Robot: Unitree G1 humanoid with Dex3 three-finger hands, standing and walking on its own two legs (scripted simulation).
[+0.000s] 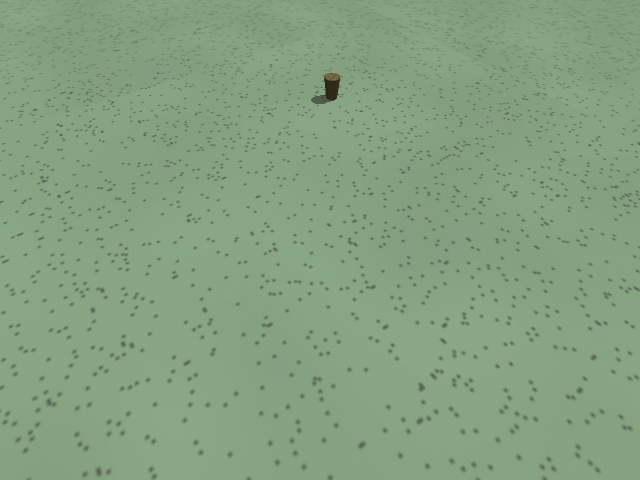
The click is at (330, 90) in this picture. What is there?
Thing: tapered cup
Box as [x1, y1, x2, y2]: [324, 73, 339, 99]
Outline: 328,73 324,76 326,97 328,99 335,99 337,95 339,75 335,73
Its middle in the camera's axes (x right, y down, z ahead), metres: +0.08 -0.93 +2.30
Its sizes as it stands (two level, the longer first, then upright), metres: 0.093 0.093 0.129
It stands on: the floor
